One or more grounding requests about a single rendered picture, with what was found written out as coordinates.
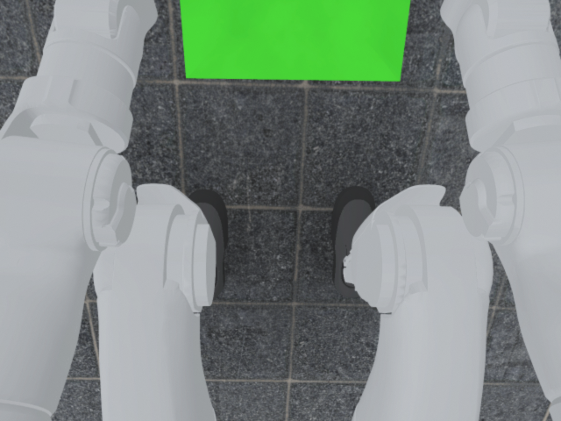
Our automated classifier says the left robot foot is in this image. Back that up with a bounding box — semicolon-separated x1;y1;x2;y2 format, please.
188;189;228;300

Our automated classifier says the carton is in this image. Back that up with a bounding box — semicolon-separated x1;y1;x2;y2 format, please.
180;0;410;82

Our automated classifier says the robot right shin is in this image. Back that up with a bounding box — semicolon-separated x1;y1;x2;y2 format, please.
343;184;494;302

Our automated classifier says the left robot upper arm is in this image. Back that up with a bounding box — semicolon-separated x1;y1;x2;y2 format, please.
0;136;137;421

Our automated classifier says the right robot upper arm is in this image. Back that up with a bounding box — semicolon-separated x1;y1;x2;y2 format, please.
459;140;561;421

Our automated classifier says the robot left forearm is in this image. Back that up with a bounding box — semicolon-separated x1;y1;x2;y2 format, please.
0;0;158;154

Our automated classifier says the robot right forearm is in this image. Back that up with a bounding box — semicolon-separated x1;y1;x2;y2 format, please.
440;0;561;153

